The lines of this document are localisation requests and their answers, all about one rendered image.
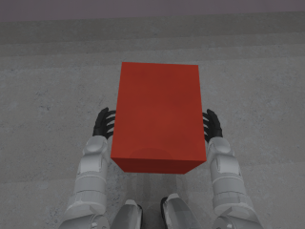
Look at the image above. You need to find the robot right hand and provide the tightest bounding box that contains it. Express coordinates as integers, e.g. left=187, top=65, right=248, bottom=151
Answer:
left=202, top=109, right=223, bottom=144

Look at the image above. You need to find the carton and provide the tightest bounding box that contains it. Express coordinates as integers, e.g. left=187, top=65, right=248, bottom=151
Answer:
left=111, top=62, right=207, bottom=175

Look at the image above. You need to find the robot right upper arm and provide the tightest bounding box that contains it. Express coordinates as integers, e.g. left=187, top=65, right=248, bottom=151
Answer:
left=212, top=215, right=264, bottom=229

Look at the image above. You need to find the robot thigh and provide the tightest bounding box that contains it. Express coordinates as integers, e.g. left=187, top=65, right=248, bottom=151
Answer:
left=163, top=198, right=203, bottom=229
left=110, top=204, right=142, bottom=229

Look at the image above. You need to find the right robot thigh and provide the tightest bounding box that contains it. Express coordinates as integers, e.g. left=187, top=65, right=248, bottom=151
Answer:
left=163, top=198, right=203, bottom=229

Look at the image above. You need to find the left robot thigh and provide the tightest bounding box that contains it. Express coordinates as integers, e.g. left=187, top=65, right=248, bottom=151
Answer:
left=110, top=204, right=142, bottom=229

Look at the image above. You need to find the robot left hand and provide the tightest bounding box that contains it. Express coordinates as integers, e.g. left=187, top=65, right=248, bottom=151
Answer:
left=92, top=107, right=116, bottom=140

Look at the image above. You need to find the right robot forearm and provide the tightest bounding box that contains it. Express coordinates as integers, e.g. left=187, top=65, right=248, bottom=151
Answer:
left=206, top=136, right=264, bottom=228

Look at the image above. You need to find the robot left upper arm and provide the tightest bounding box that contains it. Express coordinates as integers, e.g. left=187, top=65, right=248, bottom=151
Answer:
left=58, top=213, right=110, bottom=229

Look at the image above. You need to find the left robot forearm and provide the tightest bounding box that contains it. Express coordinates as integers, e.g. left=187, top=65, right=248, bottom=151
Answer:
left=57, top=135, right=111, bottom=229

